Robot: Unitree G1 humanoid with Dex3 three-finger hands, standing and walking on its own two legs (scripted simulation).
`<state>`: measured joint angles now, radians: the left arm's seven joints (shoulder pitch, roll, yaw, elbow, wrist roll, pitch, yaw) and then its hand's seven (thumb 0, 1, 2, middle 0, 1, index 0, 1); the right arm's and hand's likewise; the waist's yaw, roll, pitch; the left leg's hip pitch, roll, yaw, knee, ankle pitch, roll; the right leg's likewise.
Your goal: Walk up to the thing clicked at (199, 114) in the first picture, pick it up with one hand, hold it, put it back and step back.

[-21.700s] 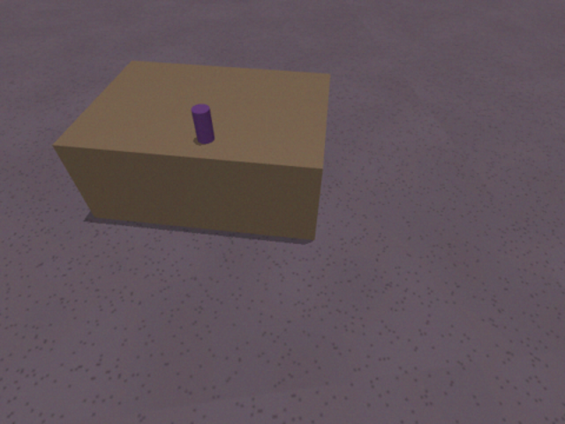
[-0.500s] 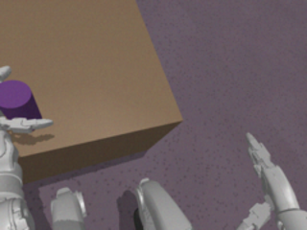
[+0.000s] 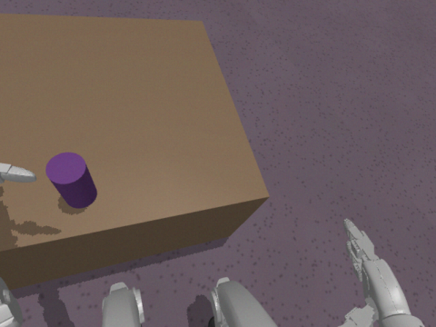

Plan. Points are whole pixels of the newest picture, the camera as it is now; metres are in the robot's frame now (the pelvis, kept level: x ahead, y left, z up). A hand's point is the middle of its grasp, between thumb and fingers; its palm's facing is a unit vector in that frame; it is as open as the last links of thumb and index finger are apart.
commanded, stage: rise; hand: left
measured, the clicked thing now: (74, 182) +0.47 +0.21 -0.14
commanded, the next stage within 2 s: home in 0.02 s
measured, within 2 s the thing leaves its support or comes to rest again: neither
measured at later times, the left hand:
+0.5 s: hand out of the picture +0.37 +0.36 +0.07, palm faces +0.38 -0.84 -0.40, open 16.9 cm
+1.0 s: hand out of the picture +0.19 +0.17 +0.04, palm faces +0.16 -0.96 -0.22, open 17.2 cm
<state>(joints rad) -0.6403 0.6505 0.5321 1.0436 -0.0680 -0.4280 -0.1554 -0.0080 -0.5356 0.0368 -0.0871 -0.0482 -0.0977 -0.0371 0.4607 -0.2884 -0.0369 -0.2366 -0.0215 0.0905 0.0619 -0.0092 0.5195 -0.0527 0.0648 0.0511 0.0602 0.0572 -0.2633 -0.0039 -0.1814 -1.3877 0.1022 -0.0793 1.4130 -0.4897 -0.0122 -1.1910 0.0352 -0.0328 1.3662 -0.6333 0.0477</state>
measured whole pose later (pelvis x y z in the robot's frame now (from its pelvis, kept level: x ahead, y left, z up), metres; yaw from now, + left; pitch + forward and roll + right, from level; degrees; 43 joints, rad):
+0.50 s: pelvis +0.03 +0.00 +0.09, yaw +3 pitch +16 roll -3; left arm -0.40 0.58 0.34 0.98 0.05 -0.08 0.05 -0.01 -0.43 0.13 -0.07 -0.08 -0.07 -0.07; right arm 0.40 -0.22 0.07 -0.01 0.03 0.16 0.02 0.00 -0.39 -0.63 0.17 0.23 0.16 0.23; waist -0.09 0.00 -0.17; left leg -0.90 0.08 -0.01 1.00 -0.38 -0.01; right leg -0.72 0.00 0.00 0.95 -0.50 0.05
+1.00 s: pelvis +0.03 -0.02 +0.10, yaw +3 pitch +8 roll +0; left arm 0.42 0.20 -0.01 0.19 -0.04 0.01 0.08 -0.01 -0.48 0.09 -0.07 -0.07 -0.07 -0.06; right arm 0.43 -0.21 0.00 0.09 0.05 0.14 -0.07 0.01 -0.89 -0.90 0.20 0.30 0.20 0.30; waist 0.01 0.00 -0.12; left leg -0.68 0.06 0.02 0.88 -0.35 -0.03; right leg -0.55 -0.03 0.02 0.92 -0.51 0.03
